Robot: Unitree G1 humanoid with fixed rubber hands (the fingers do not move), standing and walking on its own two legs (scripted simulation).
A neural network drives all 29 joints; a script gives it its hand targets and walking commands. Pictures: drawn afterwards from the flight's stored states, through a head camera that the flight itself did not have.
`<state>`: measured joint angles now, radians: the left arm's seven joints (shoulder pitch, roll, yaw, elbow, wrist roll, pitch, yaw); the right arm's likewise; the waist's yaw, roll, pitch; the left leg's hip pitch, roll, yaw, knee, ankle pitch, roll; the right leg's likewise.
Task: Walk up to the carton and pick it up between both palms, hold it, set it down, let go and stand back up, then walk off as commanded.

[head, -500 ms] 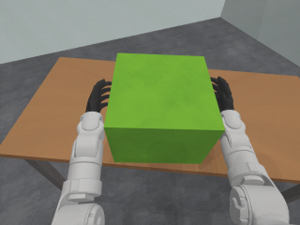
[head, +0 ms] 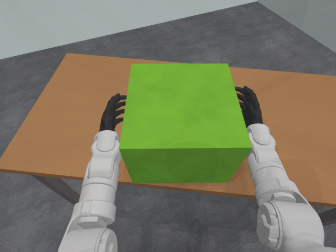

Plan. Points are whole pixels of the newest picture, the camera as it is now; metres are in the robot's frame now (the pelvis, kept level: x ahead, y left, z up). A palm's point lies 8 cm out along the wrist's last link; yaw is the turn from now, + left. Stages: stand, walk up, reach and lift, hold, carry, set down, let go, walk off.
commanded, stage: set down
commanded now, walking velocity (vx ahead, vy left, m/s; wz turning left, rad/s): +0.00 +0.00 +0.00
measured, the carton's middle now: (180, 123) +0.42 +0.00 +0.03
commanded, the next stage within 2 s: none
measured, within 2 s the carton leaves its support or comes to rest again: neither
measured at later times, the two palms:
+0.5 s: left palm (114, 136) +0.37 +0.16 +0.03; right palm (248, 122) +0.42 -0.18 +0.05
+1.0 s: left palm (115, 140) +0.37 +0.16 +0.02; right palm (247, 124) +0.42 -0.18 +0.04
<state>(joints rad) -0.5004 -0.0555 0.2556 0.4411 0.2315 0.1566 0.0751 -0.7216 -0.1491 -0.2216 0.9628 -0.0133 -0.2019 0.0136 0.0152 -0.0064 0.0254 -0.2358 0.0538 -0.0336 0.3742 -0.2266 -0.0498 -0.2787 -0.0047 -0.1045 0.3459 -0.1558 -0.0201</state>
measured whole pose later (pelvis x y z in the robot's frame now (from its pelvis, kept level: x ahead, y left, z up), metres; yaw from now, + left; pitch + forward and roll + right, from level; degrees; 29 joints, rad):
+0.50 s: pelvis +0.00 +0.00 +0.00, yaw +0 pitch +10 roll -1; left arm -0.50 -0.06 0.26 0.65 0.20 -0.04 0.13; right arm -0.76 -0.17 -0.23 1.11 -0.05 -0.31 0.02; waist 0.02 0.01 -0.04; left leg -0.34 0.05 -0.03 0.37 -0.22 -0.05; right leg -0.38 0.00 -0.10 0.35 -0.15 -0.02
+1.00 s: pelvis +0.00 +0.00 +0.00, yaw +0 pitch +13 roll +0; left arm -0.50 -0.06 0.27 0.75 0.18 -0.17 0.14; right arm -0.78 -0.18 -0.25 1.19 -0.09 -0.39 0.03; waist 0.03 0.01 -0.07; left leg -0.39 0.05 -0.03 0.37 -0.21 -0.05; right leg -0.43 0.00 -0.10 0.35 -0.14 -0.02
